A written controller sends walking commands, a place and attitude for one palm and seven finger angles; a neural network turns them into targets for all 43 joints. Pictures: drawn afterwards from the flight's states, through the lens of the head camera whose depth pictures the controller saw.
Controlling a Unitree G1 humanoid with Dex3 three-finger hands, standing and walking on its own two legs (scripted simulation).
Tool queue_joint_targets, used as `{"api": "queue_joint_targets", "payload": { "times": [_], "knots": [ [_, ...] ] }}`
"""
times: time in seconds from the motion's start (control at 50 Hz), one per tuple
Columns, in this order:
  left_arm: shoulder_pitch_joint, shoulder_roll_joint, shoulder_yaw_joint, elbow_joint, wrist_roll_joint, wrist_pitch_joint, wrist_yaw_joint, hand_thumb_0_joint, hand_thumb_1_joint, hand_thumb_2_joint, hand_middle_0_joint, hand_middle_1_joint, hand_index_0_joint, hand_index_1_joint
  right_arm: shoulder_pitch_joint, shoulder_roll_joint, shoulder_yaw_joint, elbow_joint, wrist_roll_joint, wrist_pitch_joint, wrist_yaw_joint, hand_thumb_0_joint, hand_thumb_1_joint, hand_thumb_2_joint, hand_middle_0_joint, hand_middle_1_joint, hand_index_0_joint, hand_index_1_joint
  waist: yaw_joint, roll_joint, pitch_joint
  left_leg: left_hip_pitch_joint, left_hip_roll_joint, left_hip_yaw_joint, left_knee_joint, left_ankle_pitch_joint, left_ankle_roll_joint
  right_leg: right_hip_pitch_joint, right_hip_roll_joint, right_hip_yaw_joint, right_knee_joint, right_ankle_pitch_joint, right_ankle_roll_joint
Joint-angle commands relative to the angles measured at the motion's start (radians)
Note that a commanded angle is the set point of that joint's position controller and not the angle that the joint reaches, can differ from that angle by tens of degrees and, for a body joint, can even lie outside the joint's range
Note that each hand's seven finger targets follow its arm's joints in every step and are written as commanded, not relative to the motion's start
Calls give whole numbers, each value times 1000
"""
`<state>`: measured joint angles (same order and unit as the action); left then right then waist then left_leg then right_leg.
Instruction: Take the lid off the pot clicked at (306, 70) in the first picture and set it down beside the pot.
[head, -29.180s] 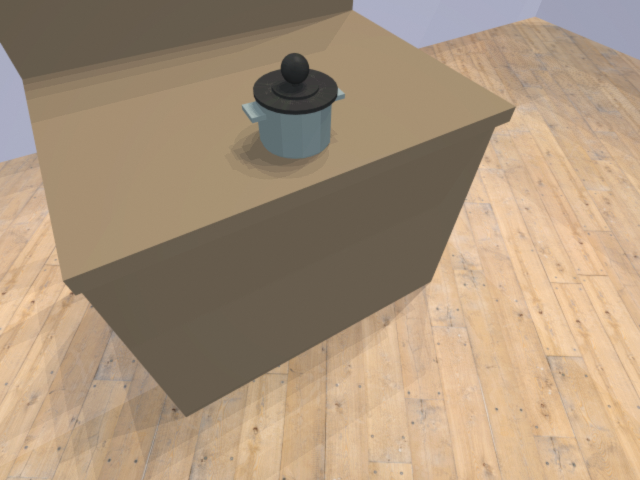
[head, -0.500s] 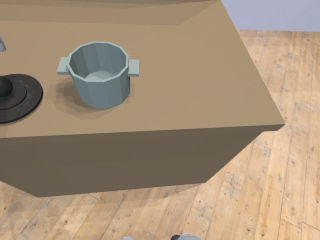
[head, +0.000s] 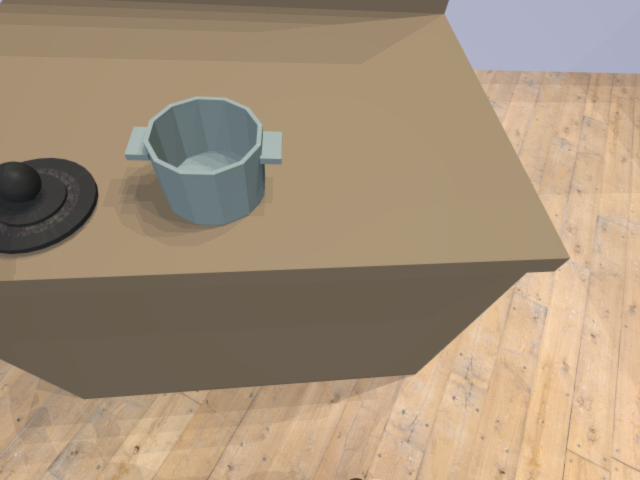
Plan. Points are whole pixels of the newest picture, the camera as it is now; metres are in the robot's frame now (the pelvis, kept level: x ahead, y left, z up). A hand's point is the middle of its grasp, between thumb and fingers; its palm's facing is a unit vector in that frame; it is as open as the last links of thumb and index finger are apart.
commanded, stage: raise the empty hand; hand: left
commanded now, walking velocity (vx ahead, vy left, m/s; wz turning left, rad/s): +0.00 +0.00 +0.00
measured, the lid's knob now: (16, 182) +0.48 +0.37 +0.06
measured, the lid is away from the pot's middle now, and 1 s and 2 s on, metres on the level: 0.24 0.24 0.24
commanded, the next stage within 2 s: draw the hand back to the body in 0.30 s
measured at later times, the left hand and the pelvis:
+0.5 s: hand out of the picture +0.47 +0.36 +0.23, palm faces -0.27 -0.16 -0.95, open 11.0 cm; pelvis +0.01 -0.01 +0.01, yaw +0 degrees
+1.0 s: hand out of the picture +0.44 +0.30 +0.23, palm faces +0.18 -0.65 -0.74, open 11.0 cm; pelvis +0.00 -0.02 +0.01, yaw +1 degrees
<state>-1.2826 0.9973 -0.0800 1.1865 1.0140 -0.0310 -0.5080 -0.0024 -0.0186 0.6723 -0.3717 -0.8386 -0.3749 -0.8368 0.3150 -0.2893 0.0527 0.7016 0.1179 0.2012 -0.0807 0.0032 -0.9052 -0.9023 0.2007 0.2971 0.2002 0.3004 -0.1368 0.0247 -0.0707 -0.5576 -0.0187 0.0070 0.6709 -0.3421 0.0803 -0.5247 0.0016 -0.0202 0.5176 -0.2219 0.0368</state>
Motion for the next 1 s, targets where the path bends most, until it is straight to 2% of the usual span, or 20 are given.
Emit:
{"api": "queue_joint_targets", "payload": {
  "times": [0.0, 0.04, 0.12, 0.2, 0.28, 0.3, 0.34, 0.44, 0.5, 0.56, 0.6, 0.66, 0.72, 0.78, 0.86, 0.88, 0.9, 0.92, 0.96, 0.98],
  "knots": [
    [-496, 206, 13, -215, -9, 12, 33, 0, -25, 673, -359, -841, -359, -841, 87, -187, -51, -50, 1, -25, -18, 0, -900, -900, 200, 300, 200, 300, -9, 189, -370, 363, 23, -54, -82, 516, -39, 66, 66, -52, -38, 144, -66],
    [-537, 205, 12, -219, 4, 21, 34, 0, -25, 673, -359, -841, -359, -841, 100, -187, -56, -44, -7, -32, -14, 0, -900, -900, 200, 300, 200, 300, -11, 222, -400, 411, 26, -68, -73, 571, -48, 41, 69, -51, -38, 147, -64],
    [-551, 278, 62, -236, 15, 22, 34, 0, -25, 673, -359, -841, -359, -841, 96, -188, -51, -45, -10, -37, -17, 0, -900, -900, 200, 300, 200, 300, -1, 187, -448, 406, 23, -61, -75, 598, -45, 104, 67, -42, -37, 188, -60],
    [-510, 186, 0, -179, 7, 38, 20, 0, -25, 673, -359, -841, -359, -841, 90, -182, -53, -47, -3, -37, -6, 0, -900, -900, 200, 300, 200, 300, -1, 201, -378, 409, 24, -61, -80, 654, -55, 74, 68, -56, -45, 187, -65],
    [-428, 245, 28, -98, 20, 55, 21, 0, -25, 673, -359, -841, -359, -841, 82, -191, -43, -56, -6, -21, -4, 0, -900, -900, 200, 300, 200, 300, 1, 59, -306, 255, 16, -19, -99, 481, -23, 153, 60, -40, -40, 206, -57],
    [-463, 204, -3, -157, 13, 52, 19, 0, -25, 673, -359, -841, -359, -841, 72, -191, -45, -58, -2, -17, -3, 0, -900, -900, 200, 300, 200, 300, 4, 121, -336, 294, 18, -24, -102, 543, -29, 150, 56, -44, -38, 225, -64],
    [-508, 191, -12, -153, 18, 62, 21, 0, -25, 673, -359, -841, -359, -841, 90, -189, -53, -48, -5, -18, -1, 0, -900, -900, 200, 300, 200, 300, -11, 130, -350, 337, 24, -40, -94, 556, -31, 111, 61, -45, -46, 201, -59],
    [-503, 355, 140, -301, 32, 29, 39, 0, -25, 673, -359, -841, -359, -841, 79, -178, -57, -85, -19, -25, 1, 0, -900, -900, 200, 300, 200, 300, 34, 200, -536, 442, 14, -57, -70, 739, -40, 187, 60, -36, -20, 275, -60],
    [-380, 284, 114, -285, 4, 26, 31, 0, -25, 673, -359, -841, -359, -841, 54, -171, -60, -102, -12, -10, 14, 0, -900, -900, 200, 300, 200, 300, 39, 187, -459, 412, 17, -49, -76, 772, -45, 181, 58, -44, -24, 284, -64],
    [-291, 218, 78, -249, -15, 43, 25, 0, -25, 673, -359, -841, -359, -841, 40, -170, -61, -113, -13, 7, 23, 0, -900, -900, 200, 300, 200, 300, 27, 97, -327, 327, 18, -27, -97, 600, -24, 154, 56, -44, -42, 231, -59],
    [-282, 213, 78, -320, -25, 43, 25, 0, -25, 673, -359, -841, -359, -841, 14, -173, -61, -133, -8, 16, 25, 0, -900, -900, 200, 300, 200, 300, 34, 135, -330, 337, 15, -25, -109, 603, -20, 167, 52, -44, -43, 238, -69],
    [-316, 250, 120, -466, -27, 44, 36, 0, -25, 673, -359, -841, -359, -841, -1, -161, -68, -151, -13, 16, 28, 0, -900, -900, 200, 300, 200, 300, 42, 188, -428, 424, 14, -55, -99, 672, -22, 170, 52, -38, -40, 234, -70],
    [-237, 339, 225, -561, -40, 32, 45, 0, -25, 673, -359, -841, -359, -841, -28, -160, -66, -173, -17, 10, 31, 0, -900, -900, 200, 300, 200, 300, 64, 187, -494, 462, 13, -71, -95, 723, -26, 213, 50, -36, -33, 242, -69],
    [-102, 299, 223, -503, -73, 34, 37, 0, -25, 673, -359, -841, -359, -841, -53, -156, -58, -180, -17, 14, 30, 0, -900, -900, 200, 300, 200, 300, 69, 105, -403, 374, 8, -48, -114, 621, -15, 246, 44, -39, -41, 244, -64],
    [-85, 226, 174, -583, -95, 54, 33, 0, -25, 673, -359, -841, -359, -841, -94, -153, -58, -197, -13, 18, 37, 0, -900, -900, 200, 300, 200, 300, 67, 117, -331, 375, 13, -52, -142, 558, -18, 220, 40, -43, -60, 199, -69],
    [-190, 17, 381, -666, -701, -23, 210, 0, -25, 673, -359, -841, -359, -841, 60, -99, -70, -278, -11, -52, 33, 0, -900, -900, 200, 300, 200, 300, 46, 140, -261, 546, 75, -80, -182, 442, -71, 114, 27, -51, -79, 115, -96],
    [-73, 30, 365, -637, -751, -49, 296, 0, -25, 673, -359, -841, -359, -841, 12, -131, -47, -247, -18, -78, 22, 0, -900, -900, 200, 300, 200, 300, 70, 134, -261, 606, 91, -147, -209, 415, -73, 113, 35, -37, -90, 68, -102],
    [-37, -36, 326, -663, -762, -52, 344, 0, -25, 673, -359, -841, -359, -841, -16, -123, -45, -256, -19, -90, 18, 0, -900, -900, 200, 300, 200, 300, 68, 134, -240, 609, 107, -171, -239, 353, -84, 97, 33, -34, -94, 27, -97],
    [95, -14, 427, -580, -899, -53, 425, 0, -25, 673, -359, -841, -359, -841, -13, -146, -45, -237, -29, -103, 0, 0, -900, -900, 200, 300, 200, 300, 87, -24, -210, 481, 85, -96, -240, 277, -48, 219, 24, -13, -115, 100, -89],
    [86, 39, 487, -647, -925, -64, 459, 0, -25, 673, -359, -841, -359, -841, -24, -148, -44, -234, -31, -111, -2, 0, -900, -900, 200, 300, 200, 300, 101, -26, -254, 454, 66, -57, -235, 281, -41, 299, 19, 0, -117, 152, -89]
  ]
}}
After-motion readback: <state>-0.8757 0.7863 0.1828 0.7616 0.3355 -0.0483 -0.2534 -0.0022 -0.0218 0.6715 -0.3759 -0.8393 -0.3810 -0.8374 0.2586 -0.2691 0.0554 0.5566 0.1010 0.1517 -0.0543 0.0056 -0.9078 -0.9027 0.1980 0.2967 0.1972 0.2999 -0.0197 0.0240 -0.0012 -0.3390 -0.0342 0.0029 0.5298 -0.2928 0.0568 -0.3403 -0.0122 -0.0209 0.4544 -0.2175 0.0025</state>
